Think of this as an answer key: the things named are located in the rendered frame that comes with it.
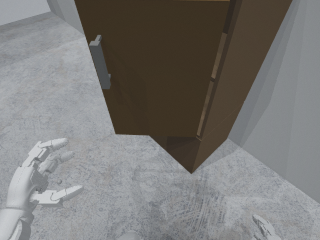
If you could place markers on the left robot shin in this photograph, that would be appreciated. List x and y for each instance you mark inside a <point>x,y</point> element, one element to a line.
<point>132,232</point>

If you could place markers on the right robot hand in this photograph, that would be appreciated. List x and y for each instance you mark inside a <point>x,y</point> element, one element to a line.
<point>266,229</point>

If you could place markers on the handle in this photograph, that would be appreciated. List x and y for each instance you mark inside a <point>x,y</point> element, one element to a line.
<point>99,62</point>

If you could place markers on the left robot hand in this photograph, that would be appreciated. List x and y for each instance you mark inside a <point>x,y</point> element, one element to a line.
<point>26,179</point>

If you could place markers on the cupboard door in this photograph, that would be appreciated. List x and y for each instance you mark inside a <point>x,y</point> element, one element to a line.
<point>161,55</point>

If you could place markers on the robot left forearm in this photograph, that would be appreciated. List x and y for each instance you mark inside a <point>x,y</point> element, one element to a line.
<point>15,224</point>

